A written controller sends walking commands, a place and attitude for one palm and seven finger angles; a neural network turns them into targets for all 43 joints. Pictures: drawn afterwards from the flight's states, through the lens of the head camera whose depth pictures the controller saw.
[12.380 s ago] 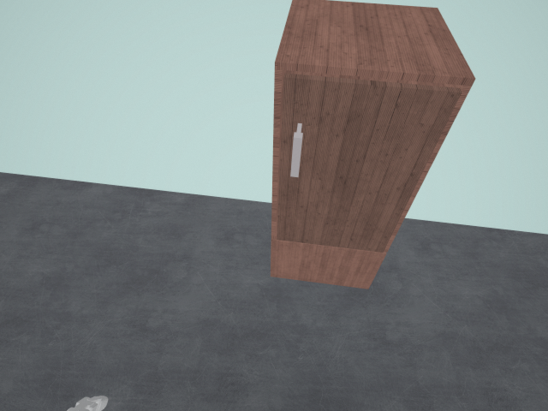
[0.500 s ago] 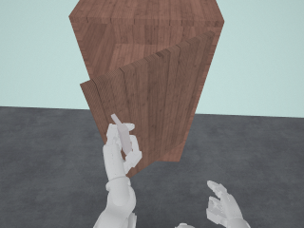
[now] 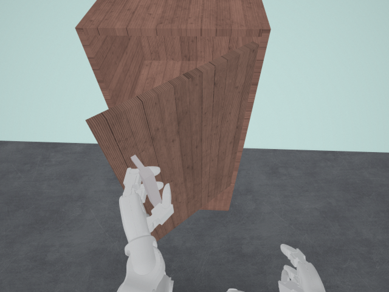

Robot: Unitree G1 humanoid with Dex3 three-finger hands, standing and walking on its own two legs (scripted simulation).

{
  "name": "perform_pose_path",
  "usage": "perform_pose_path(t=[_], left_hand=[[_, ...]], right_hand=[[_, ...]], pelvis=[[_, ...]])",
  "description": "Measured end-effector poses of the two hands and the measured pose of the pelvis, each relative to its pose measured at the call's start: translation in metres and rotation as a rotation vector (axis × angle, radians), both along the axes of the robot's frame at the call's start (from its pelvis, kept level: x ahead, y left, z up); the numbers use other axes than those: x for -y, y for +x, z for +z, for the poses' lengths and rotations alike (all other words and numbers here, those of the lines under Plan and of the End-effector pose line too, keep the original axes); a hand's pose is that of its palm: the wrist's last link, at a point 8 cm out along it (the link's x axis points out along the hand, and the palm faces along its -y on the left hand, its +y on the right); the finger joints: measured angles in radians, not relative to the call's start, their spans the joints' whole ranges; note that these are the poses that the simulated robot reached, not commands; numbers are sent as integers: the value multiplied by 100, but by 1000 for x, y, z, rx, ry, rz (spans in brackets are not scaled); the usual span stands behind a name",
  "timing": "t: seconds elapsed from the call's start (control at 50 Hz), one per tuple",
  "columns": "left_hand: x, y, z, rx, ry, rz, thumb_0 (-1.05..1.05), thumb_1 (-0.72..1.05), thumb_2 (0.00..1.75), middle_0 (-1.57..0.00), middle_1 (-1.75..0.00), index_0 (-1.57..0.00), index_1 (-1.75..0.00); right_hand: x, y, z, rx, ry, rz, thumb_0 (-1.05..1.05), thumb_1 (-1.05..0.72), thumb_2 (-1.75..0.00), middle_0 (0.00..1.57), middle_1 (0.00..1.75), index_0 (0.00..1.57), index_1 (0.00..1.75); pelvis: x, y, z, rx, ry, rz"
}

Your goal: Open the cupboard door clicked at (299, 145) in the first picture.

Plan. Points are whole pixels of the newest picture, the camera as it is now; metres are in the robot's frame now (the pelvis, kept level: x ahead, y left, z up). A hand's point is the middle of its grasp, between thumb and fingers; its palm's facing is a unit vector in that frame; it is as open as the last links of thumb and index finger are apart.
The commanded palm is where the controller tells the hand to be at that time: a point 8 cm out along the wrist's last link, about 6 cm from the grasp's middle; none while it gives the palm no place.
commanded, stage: open thumb and fingers to let go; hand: left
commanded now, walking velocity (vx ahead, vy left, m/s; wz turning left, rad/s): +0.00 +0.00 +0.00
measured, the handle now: (146, 181) +0.33 +0.12 +0.05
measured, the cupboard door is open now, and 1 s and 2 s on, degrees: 41 45 45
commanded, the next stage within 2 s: slide the hand sideways off the handle in 0.60 s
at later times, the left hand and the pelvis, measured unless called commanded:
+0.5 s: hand (161, 204) +0.28 +0.08 +0.05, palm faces +0.29 -0.96 -0.02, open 14.6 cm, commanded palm +0.23 +0.10 +0.04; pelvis +0.00 +0.02 +0.00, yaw -1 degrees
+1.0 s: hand (161, 229) +0.24 +0.07 +0.05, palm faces -0.15 -0.99 +0.06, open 16.3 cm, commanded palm +0.22 +0.12 +0.04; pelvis -0.02 +0.06 -0.01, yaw -2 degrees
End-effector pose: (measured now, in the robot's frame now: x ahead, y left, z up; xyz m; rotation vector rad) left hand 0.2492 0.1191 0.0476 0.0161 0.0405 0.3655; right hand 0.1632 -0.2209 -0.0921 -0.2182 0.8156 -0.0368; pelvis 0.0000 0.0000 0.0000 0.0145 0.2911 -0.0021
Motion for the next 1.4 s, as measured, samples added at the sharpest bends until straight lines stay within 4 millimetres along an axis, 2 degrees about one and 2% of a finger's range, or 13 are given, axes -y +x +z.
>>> perform_pose_path(t=[0.14,0.28,0.42,0.66,0.74,0.84,0.92,1.1,1.26,1.4], left_hand=[[1,-1,0,4,4,-13,0,19,60,-36,-128,-35,-128],[-2,0,-1,16,9,-23,0,-22,42,-35,-127,-32,-123],[-5,1,-1,9,0,-48,-1,-43,33,-33,-111,-28,-106],[-8,-2,0,10,1,-106,-2,-50,30,-24,-58,-24,-57],[-11,0,-1,14,0,-117,-2,-50,30,-26,-49,-26,-52],[-22,-10,-4,53,13,-406,-2,-50,30,-20,-40,-15,-44],[-19,-20,-5,48,-52,-527,-2,-50,30,-15,-35,-13,-37],[-9,-29,-5,59,-48,-486,-2,-50,30,-17,-32,-14,-32],[-21,-38,-3,38,-42,-461,-2,-50,30,-16,-31,-15,-31],[-34,-54,-5,16,-50,-437,-2,-50,30,-16,-30,-16,-31]], right_hand=[[-1,-10,-6,-31,9,-12,1,-91,-90,19,30,20,30],[-9,-8,-8,-31,13,-9,1,-90,-90,20,30,20,30],[-21,2,0,3,18,-2,1,-90,-90,20,30,20,30],[-40,12,15,63,17,12,1,-90,-90,20,30,20,30],[-46,11,14,59,18,21,1,-90,-90,20,30,20,30],[-47,0,10,47,19,11,1,-90,-90,20,30,20,30],[-47,-11,8,44,18,-29,1,-90,-90,20,30,20,30],[-57,-24,4,25,20,-56,1,-90,-90,20,30,20,30],[-68,-17,10,36,45,-42,1,-90,-90,20,30,20,30],[-66,-2,16,79,41,-16,1,-90,-90,20,30,20,30]], pelvis=[[-1,1,1,-10,1,-2],[-6,1,-1,-14,-4,-3],[-14,1,1,-7,-12,-5],[-29,-4,1,12,-34,-9],[-33,-7,0,13,-39,-7],[-40,-12,-6,5,-42,-3],[-48,-14,-8,12,-48,-11],[-60,-17,-14,1,-44,-34],[-60,-16,-12,10,-46,-37],[-56,-13,-12,6,-45,-32]])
